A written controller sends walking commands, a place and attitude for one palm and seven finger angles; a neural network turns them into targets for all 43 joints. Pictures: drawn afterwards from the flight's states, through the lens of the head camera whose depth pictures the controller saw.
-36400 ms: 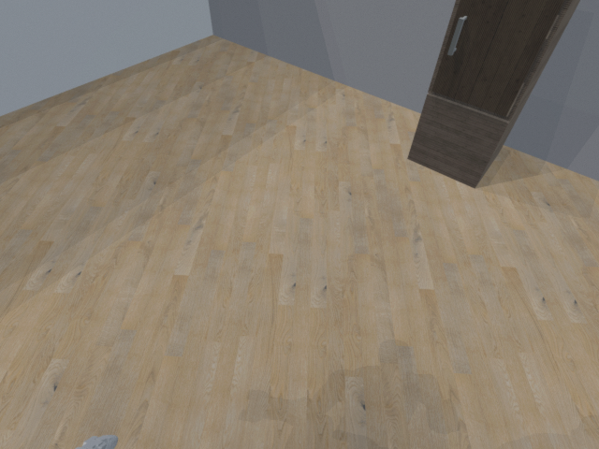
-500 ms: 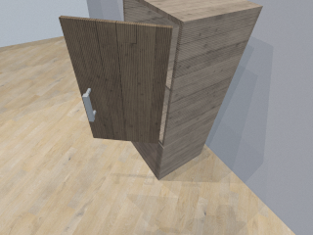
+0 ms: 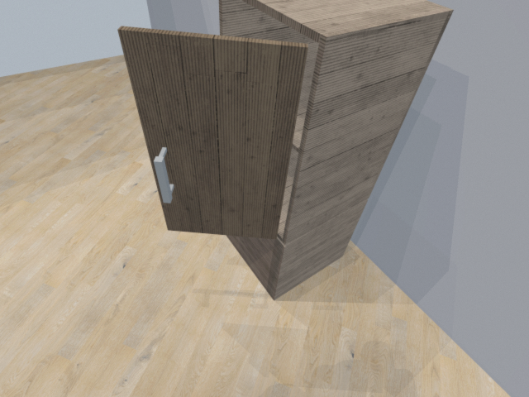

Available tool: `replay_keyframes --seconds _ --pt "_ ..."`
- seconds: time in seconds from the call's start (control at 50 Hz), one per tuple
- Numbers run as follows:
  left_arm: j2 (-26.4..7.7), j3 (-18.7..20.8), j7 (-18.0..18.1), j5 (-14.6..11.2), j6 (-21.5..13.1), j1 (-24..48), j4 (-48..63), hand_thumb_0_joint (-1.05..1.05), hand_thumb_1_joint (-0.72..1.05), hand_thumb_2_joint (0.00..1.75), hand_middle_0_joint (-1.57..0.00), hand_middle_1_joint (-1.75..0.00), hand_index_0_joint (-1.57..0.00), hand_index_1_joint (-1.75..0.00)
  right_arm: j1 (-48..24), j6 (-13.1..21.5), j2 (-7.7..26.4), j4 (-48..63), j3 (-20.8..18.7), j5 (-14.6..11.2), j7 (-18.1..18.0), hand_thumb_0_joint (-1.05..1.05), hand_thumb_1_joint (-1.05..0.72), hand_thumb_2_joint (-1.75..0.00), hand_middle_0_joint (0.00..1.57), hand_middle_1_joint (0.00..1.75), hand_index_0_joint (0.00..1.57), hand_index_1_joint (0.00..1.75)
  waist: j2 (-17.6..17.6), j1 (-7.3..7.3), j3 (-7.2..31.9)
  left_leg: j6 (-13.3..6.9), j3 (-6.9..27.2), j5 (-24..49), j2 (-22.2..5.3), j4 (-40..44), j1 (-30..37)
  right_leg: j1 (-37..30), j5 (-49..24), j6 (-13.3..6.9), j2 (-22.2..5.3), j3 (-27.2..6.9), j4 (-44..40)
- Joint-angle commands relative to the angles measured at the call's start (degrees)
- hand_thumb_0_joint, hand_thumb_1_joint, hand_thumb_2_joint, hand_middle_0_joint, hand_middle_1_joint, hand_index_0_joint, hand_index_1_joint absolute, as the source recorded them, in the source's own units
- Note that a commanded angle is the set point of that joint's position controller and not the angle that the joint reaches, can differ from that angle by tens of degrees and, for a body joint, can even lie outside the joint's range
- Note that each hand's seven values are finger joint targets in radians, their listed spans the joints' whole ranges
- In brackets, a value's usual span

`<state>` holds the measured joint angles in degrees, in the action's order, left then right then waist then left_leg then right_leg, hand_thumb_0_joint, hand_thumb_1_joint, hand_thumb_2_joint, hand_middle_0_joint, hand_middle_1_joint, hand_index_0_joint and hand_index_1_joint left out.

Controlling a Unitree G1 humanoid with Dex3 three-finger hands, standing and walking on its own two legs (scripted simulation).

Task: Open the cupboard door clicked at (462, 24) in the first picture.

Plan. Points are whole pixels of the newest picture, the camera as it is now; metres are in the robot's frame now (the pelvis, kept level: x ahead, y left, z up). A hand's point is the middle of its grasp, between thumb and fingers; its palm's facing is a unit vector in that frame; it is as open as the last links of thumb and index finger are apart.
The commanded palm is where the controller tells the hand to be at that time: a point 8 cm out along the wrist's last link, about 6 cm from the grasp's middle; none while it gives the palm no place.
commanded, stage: come to a stop and stand still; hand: left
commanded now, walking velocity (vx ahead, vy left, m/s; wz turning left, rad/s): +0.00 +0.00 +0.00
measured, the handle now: (165, 175) +0.62 +0.27 -0.08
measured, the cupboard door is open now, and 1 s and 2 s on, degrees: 52 52 52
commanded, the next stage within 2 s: look again from close up in 0.26 s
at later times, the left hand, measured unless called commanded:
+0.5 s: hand out of the picture -0.06 +0.17 -0.18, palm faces +0.03 -0.99 -0.16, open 7.4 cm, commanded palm none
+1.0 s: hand out of the picture -0.04 +0.16 -0.18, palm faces +0.03 -0.99 -0.15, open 7.4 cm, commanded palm none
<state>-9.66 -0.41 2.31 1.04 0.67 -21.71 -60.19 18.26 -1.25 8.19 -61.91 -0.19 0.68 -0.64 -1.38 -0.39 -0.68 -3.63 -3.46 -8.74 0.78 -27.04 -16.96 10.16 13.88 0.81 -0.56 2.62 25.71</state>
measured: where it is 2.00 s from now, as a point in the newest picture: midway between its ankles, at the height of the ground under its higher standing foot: outside the picture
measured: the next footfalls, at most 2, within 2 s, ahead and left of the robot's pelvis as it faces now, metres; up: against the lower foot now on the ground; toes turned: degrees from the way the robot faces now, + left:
right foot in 1.58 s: +0.13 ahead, -0.09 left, +0.00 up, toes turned -4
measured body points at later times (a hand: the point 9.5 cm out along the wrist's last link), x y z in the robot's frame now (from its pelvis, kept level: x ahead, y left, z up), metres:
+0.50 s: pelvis +0.00 +0.01 +0.00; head -0.01 +0.02 +0.45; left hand -0.06 +0.22 -0.16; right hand +0.00 -0.22 -0.15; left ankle +0.07 +0.08 -0.74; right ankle +0.00 -0.13 -0.74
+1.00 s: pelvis +0.00 +0.00 +0.00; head +0.00 +0.01 +0.45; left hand -0.04 +0.21 -0.16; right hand -0.02 -0.21 -0.16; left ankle +0.07 +0.08 -0.74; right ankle +0.00 -0.13 -0.74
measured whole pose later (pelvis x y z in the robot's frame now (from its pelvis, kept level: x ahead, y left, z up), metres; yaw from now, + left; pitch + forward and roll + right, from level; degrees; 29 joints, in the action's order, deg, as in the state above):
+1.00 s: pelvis +0.00 +0.00 +0.00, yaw -1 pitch -1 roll -1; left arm -6.9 -0.2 2.6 1.2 -0.3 -23.1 -61.9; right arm 18.2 -1.0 7.1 -63.5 -0.7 0.5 -0.8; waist -0.3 -0.4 -0.1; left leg -3.7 -4.2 -7.4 1.4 -24.4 -16.3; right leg 10.4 13.2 1.1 -1.1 1.9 24.7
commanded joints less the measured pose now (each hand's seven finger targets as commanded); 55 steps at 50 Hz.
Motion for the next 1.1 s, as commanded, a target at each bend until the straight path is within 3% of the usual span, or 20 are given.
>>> replay_keyframes --seconds 0.0,0.08,0.2,0.92,0.96,1.0,1.04,1.08 --pt "-4.0 0.9 0.4 0.4 -1.0 -5.3 0.9 0.0 0.9 0.9 -0.2 -0.3 -0.2 -0.3 0.9 1.3 7.7 2.5 -2.0 0.0 -0.5 0.0 -0.9 -0.9 0.2 0.3 0.2 0.3 3.9 0.68 -3.5 0.8 11.2 -16.6 -7.8 12.4 -2.3 2.3 2.5 -1.9 -3.7 -3.6 -3.9" --pt "-3.3 0.8 0.5 0.5 -0.9 -6.4 0.0 0.0 0.9 0.9 -0.2 -0.3 -0.2 -0.3 1.0 1.2 7.4 2.1 -2.1 -0.1 -0.6 0.0 -0.9 -0.9 0.2 0.3 0.2 0.3 4.5 0.69 -4.2 0.8 11.7 -17.9 -7.9 13.9 -1.8 2.7 2.7 -1.7 -3.5 -3.1 -3.8" --pt "-2.8 0.8 0.6 0.7 -1.0 -7.5 -0.8 0.0 0.9 0.9 -0.2 -0.3 -0.2 -0.3 0.8 1.0 6.9 2.0 -2.3 -0.1 -0.5 0.0 -0.9 -0.9 0.2 0.3 0.2 0.3 1.6 0.49 -5.3 1.2 10.7 -17.6 -7.1 13.2 -1.6 4.5 4.4 -1.7 -4.0 -4.0 -5.0" --pt "-2.2 1.1 0.7 0.4 -1.5 -7.1 -0.9 0.0 0.9 0.9 -0.2 -0.3 -0.2 -0.3 2.6 1.3 5.2 0.3 -1.9 -0.1 -0.6 0.0 -0.9 -0.9 0.2 0.3 0.2 0.3 1.6 0.34 -5.1 1.8 9.3 -13.1 -6.4 11.4 -0.1 5.4 4.5 -2.2 -4.4 -5.6 -6.6" --pt "-2.2 1.2 0.6 0.4 -1.6 -7.5 -1.1 0.0 0.9 0.9 -0.2 -0.3 -0.2 -0.3 3.0 1.0 4.9 0.1 -1.9 0.0 -0.5 0.0 -0.9 -0.9 0.2 0.3 0.2 0.3 1.3 0.48 -4.5 1.9 8.2 -14.4 -5.4 9.9 0.3 5.7 8.5 -2.5 -5.1 -6.5 -7.7" --pt "-3.0 1.8 0.5 0.5 -1.3 -7.5 -0.8 0.0 0.9 0.9 -0.2 -0.3 -0.2 -0.3 3.2 0.6 4.6 0.5 -1.8 0.2 -0.3 0.0 -0.9 -0.9 0.2 0.3 0.2 0.3 -0.9 0.71 -6.9 2.0 6.6 -16.3 -3.9 6.8 -1.6 7.4 15.4 -3.4 -6.4 -8.7 -9.8" --pt "-4.7 2.6 0.5 0.4 -1.1 -7.0 -0.2 0.0 0.9 0.9 -0.2 -0.3 -0.2 -0.3 3.8 0.2 3.7 1.1 -1.8 0.5 -0.1 0.0 -0.9 -0.9 0.2 0.3 0.2 0.3 -5.1 0.62 -7.9 2.7 2.8 -13.3 -1.5 -1.8 -2.7 9.5 22.8 -5.6 -10.4 -13.6 -13.8" --pt "-6.6 3.6 0.9 0.2 -1.0 -4.2 1.2 0.0 0.9 0.9 -0.2 -0.3 -0.2 -0.3 5.1 -0.1 3.0 1.7 -2.1 0.7 -0.1 0.0 -0.9 -0.9 0.2 0.3 0.2 0.3 -8.3 -0.15 -7.5 3.2 0.9 -10.8 -1.4 -13.4 -3.3 11.4 26.1 -8.7 -16.0 -18.7 -18.0"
